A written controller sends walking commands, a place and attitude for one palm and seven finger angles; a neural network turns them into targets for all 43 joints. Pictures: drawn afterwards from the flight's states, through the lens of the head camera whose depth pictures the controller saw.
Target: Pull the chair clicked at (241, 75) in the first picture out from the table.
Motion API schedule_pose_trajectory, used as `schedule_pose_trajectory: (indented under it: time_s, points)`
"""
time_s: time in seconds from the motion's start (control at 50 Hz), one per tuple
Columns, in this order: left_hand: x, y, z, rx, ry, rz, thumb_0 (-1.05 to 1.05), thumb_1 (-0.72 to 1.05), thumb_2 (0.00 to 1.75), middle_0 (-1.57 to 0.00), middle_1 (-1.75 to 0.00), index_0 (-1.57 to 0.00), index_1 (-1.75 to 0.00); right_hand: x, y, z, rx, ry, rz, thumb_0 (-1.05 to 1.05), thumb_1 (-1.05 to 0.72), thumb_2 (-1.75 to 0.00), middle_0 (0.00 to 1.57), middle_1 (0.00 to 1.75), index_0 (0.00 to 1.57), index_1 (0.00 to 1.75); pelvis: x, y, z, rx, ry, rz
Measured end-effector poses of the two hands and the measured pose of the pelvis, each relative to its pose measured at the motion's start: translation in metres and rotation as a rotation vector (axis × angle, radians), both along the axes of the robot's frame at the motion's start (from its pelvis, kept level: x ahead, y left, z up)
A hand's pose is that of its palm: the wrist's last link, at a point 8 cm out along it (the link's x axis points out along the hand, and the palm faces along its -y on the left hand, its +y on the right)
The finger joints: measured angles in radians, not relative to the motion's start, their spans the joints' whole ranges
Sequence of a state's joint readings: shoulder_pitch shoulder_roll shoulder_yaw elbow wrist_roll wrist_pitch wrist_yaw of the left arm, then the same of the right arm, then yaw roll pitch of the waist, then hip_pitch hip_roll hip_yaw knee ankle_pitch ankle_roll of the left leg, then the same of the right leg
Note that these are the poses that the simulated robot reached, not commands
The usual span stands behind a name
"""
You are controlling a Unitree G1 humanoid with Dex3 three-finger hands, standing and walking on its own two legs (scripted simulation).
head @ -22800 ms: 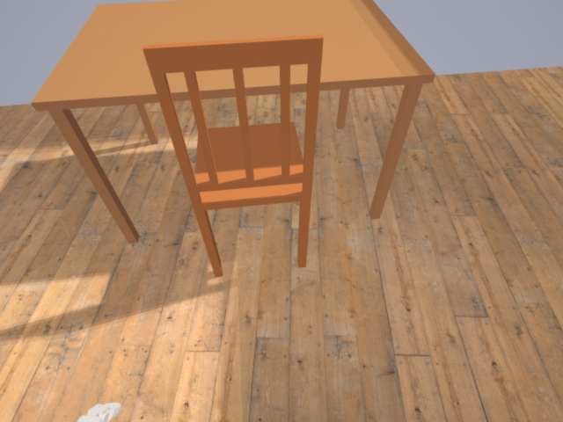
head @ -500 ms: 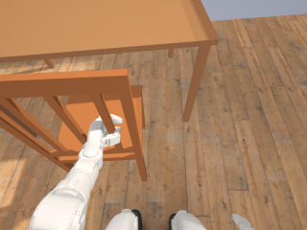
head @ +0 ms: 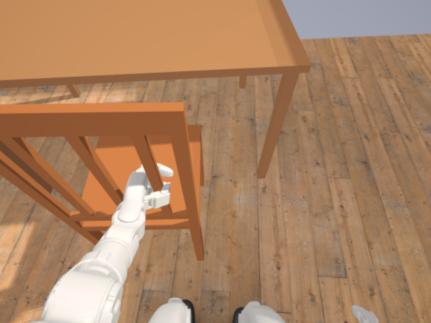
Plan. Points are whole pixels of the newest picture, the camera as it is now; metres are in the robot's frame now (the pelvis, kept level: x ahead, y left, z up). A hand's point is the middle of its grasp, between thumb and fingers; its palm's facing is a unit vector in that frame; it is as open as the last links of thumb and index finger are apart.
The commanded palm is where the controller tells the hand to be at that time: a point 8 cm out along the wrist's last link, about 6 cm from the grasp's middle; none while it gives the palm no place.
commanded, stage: step backward, pulling the chair out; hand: left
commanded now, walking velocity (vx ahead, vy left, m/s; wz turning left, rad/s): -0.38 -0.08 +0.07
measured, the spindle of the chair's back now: (107, 183) +0.41 +0.24 -0.05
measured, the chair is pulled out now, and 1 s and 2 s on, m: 0.16 0.16 0.17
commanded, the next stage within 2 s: stop walking, hand still on the chair in 1.64 s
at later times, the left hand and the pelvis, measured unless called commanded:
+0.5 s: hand (164, 194) +0.38 +0.11 -0.05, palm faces -0.06 -0.98 -0.20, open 5.4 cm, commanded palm +0.38 +0.16 -0.04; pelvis +0.00 +0.00 +0.00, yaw +0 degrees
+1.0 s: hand (164, 194) +0.38 +0.11 -0.05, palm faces -0.06 -0.98 -0.20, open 5.4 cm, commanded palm +0.37 +0.16 -0.04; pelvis -0.01 +0.00 +0.00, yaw +0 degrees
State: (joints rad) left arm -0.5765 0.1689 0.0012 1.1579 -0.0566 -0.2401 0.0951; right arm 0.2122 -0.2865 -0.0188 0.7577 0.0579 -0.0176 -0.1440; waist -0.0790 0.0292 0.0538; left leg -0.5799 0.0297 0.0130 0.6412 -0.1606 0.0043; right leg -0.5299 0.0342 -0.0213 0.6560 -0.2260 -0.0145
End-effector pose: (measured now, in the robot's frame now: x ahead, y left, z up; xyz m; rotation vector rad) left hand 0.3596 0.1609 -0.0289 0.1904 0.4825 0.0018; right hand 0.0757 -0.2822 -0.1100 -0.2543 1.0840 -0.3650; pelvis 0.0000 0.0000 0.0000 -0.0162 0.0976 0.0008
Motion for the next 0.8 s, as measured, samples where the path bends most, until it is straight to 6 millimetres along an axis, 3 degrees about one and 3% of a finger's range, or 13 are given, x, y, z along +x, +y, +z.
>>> schedule_pose_trajectory:
  time_s: [0.24,0.48,0.8]
  points:
    - [0.000,-0.001,0.000,0.004,-0.004,0.015,0.03,0.65,0.82,-0.27,-1.12,-0.50,-1.45,0.007,0.033,-0.017,0.109,-0.024,0.023,0.01,-0.90,-0.89,0.20,0.30,0.20,0.30,-0.006,-0.005,-0.003,0.000,-0.002,-0.009]
    - [0.001,0.001,0.000,0.016,-0.002,-0.015,0.02,0.64,0.81,-0.28,-1.14,-0.50,-1.45,-0.007,0.020,-0.011,0.057,0.033,0.005,0.01,-0.90,-0.89,0.20,0.30,0.20,0.30,-0.001,0.001,0.001,0.000,-0.002,-0.003]
    - [0.002,0.001,0.000,0.013,0.000,-0.015,0.03,0.64,0.82,-0.27,-1.18,-0.50,-1.45,0.005,0.024,-0.008,0.063,-0.013,0.014,0.01,-0.90,-0.89,0.20,0.30,0.20,0.30,-0.005,0.001,0.000,-0.004,-0.005,-0.005]
